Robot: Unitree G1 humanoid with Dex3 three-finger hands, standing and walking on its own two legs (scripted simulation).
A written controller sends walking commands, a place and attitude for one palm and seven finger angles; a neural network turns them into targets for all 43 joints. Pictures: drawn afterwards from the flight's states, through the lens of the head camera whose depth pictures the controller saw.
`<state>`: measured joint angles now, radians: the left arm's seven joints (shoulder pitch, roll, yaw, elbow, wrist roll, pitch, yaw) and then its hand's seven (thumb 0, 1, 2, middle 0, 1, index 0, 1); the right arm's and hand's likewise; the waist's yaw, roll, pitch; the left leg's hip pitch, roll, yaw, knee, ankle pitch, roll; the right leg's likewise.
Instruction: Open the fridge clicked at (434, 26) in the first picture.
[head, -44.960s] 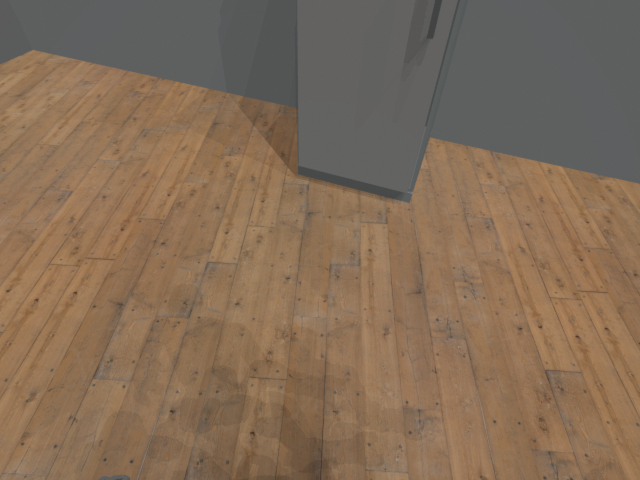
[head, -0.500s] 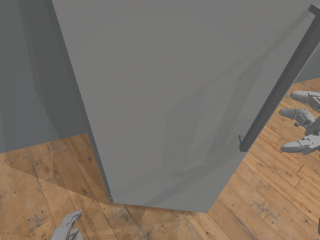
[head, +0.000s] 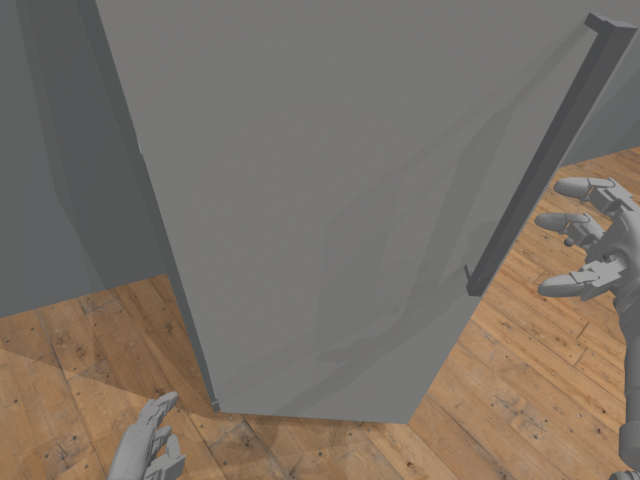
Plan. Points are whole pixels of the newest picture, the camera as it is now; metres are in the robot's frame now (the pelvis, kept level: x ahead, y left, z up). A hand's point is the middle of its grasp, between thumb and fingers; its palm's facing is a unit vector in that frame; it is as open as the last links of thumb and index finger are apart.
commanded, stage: move the hooked fingers beside the handle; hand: right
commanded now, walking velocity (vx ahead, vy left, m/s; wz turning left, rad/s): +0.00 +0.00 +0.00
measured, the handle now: (521, 186) +0.43 -0.22 +0.20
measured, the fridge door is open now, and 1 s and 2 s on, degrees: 27 27 27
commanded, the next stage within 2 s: feel for the door with the fingertips in 0.02 s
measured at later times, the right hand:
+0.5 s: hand (542, 238) +0.36 -0.23 +0.18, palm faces +0.03 +1.00 -0.03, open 14.0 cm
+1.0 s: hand (537, 225) +0.37 -0.23 +0.18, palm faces +0.05 +1.00 -0.03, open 14.0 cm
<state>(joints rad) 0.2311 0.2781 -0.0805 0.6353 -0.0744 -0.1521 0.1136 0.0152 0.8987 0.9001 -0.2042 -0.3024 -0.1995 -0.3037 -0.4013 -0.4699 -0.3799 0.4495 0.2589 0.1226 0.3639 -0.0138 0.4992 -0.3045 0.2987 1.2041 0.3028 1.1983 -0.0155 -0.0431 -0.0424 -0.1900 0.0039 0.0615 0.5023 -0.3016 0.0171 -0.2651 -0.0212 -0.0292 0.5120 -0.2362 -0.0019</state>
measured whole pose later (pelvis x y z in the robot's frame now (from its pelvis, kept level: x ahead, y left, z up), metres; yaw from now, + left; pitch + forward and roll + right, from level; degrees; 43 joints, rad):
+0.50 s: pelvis +0.00 +0.00 +0.00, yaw +1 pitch +0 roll +0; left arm 0.28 0.28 -0.06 0.65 -0.08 -0.17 0.11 0.02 0.90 0.90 -0.20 -0.30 -0.20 -0.30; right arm -0.38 -0.41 -0.36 0.40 0.26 0.10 0.32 -0.01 0.50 -0.30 0.30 1.20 0.30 1.20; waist 0.00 -0.04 -0.04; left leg -0.20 0.00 0.04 0.51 -0.30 0.02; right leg -0.27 -0.03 -0.05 0.51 -0.24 0.00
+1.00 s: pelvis +0.00 +0.00 +0.00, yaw +1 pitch +0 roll +0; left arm 0.24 0.27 -0.07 0.65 -0.07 -0.13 0.10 0.02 0.90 0.90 -0.20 -0.30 -0.20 -0.30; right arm -0.44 -0.42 -0.34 0.44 0.24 0.13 0.28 -0.01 0.50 -0.30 0.30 1.20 0.30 1.20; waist 0.00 -0.04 -0.05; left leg -0.19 0.01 0.04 0.49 -0.30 0.01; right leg -0.26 -0.02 -0.05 0.50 -0.24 -0.01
